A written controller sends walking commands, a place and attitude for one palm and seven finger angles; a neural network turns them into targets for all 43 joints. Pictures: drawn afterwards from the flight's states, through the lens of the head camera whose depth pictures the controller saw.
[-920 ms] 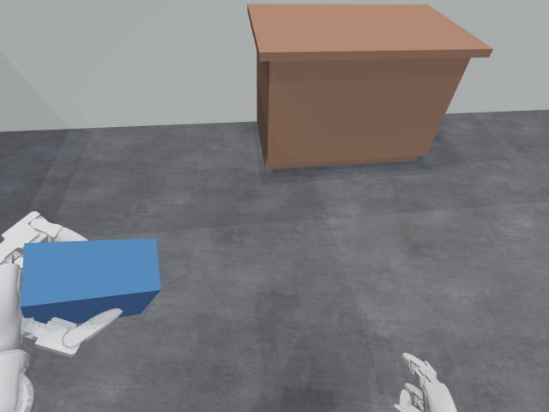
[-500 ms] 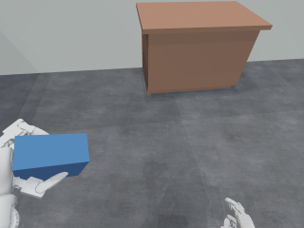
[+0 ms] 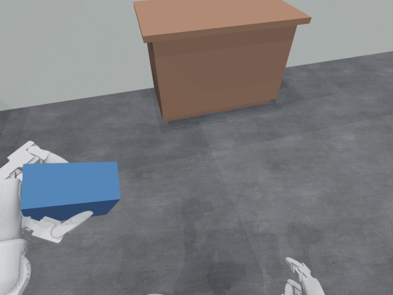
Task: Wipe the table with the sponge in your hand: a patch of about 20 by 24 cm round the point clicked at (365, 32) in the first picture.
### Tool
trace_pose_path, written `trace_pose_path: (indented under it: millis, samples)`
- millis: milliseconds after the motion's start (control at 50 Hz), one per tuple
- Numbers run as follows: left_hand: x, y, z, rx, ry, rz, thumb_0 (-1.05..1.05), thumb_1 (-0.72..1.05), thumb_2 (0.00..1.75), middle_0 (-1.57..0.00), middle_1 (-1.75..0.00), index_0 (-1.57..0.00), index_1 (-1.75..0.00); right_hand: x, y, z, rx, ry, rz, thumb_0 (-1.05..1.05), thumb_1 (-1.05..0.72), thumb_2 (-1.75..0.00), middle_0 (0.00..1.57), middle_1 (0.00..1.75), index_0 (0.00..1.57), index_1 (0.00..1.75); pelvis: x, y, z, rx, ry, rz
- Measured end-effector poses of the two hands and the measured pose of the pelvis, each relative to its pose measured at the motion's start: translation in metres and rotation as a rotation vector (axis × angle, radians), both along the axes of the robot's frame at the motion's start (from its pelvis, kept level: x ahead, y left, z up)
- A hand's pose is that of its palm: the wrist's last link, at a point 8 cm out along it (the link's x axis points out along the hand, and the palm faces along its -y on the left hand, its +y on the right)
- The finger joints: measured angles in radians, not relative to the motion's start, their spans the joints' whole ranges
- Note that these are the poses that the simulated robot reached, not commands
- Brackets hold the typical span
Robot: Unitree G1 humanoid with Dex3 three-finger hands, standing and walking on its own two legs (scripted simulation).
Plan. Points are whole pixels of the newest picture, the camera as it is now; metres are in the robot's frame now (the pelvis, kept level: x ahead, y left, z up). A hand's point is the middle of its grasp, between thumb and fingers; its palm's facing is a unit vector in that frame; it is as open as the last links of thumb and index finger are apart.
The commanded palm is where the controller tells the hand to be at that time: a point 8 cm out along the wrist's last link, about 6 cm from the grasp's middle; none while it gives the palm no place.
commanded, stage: walk to a spot facing it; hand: left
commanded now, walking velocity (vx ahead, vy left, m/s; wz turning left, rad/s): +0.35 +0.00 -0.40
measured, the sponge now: (85, 192) +0.23 +0.20 +0.16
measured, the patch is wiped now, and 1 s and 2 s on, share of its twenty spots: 0.00 0.00 0.00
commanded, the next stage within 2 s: none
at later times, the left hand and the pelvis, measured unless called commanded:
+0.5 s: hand (115, 114) +0.40 +0.20 +0.18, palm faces +0.25 -0.88 -0.41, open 10.2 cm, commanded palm +0.35 +0.24 +0.20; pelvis +0.13 +0.00 +0.01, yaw -12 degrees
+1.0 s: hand (182, 69) +0.55 +0.08 +0.20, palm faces +0.15 -0.86 -0.49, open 10.2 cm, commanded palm +0.51 +0.14 +0.20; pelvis +0.29 -0.09 +0.02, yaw -14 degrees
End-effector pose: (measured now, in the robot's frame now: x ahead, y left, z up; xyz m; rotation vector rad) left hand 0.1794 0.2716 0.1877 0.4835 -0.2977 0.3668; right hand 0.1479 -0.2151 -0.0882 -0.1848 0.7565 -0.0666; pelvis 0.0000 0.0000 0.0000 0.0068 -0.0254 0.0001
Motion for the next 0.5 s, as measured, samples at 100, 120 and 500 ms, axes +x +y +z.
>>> trace_pose_path:
  millis: [100, 120, 500]
  samples:
    - [0.029, -0.02, 0.012, 0.033, 0.04, -0.082, -0.01, -0.49, 0.98, -0.73, -1.34, -0.73, -1.34, -0.005, -0.031, 0.01, -0.033, 0.076, -0.092, 0.02, -0.9, -0.9, 0.2, 0.3, 0.2, 0.3, 0.02, -0.007, 0.016, 0.016, 0.029, -0.04]
    - [0.035, -0.021, 0.015, 0.05, 0.049, -0.091, -0.01, -0.49, 0.98, -0.73, -1.34, -0.73, -1.34, -0.005, -0.037, 0.013, -0.04, 0.085, -0.11, 0.02, -0.9, -0.9, 0.2, 0.3, 0.2, 0.3, 0.025, -0.008, 0.019, 0.021, 0.036, -0.047]
    - [0.188, -0.03, 0.008, 0.023, -0.006, -0.194, -0.01, -0.49, 0.99, -0.73, -1.34, -0.73, -1.34, 0.102, -0.032, 0.028, -0.041, -0.048, -0.24, 0.02, -0.91, -0.9, 0.2, 0.3, 0.2, 0.3, 0.135, -0.001, 0.01, 0.035, 0.016, -0.209]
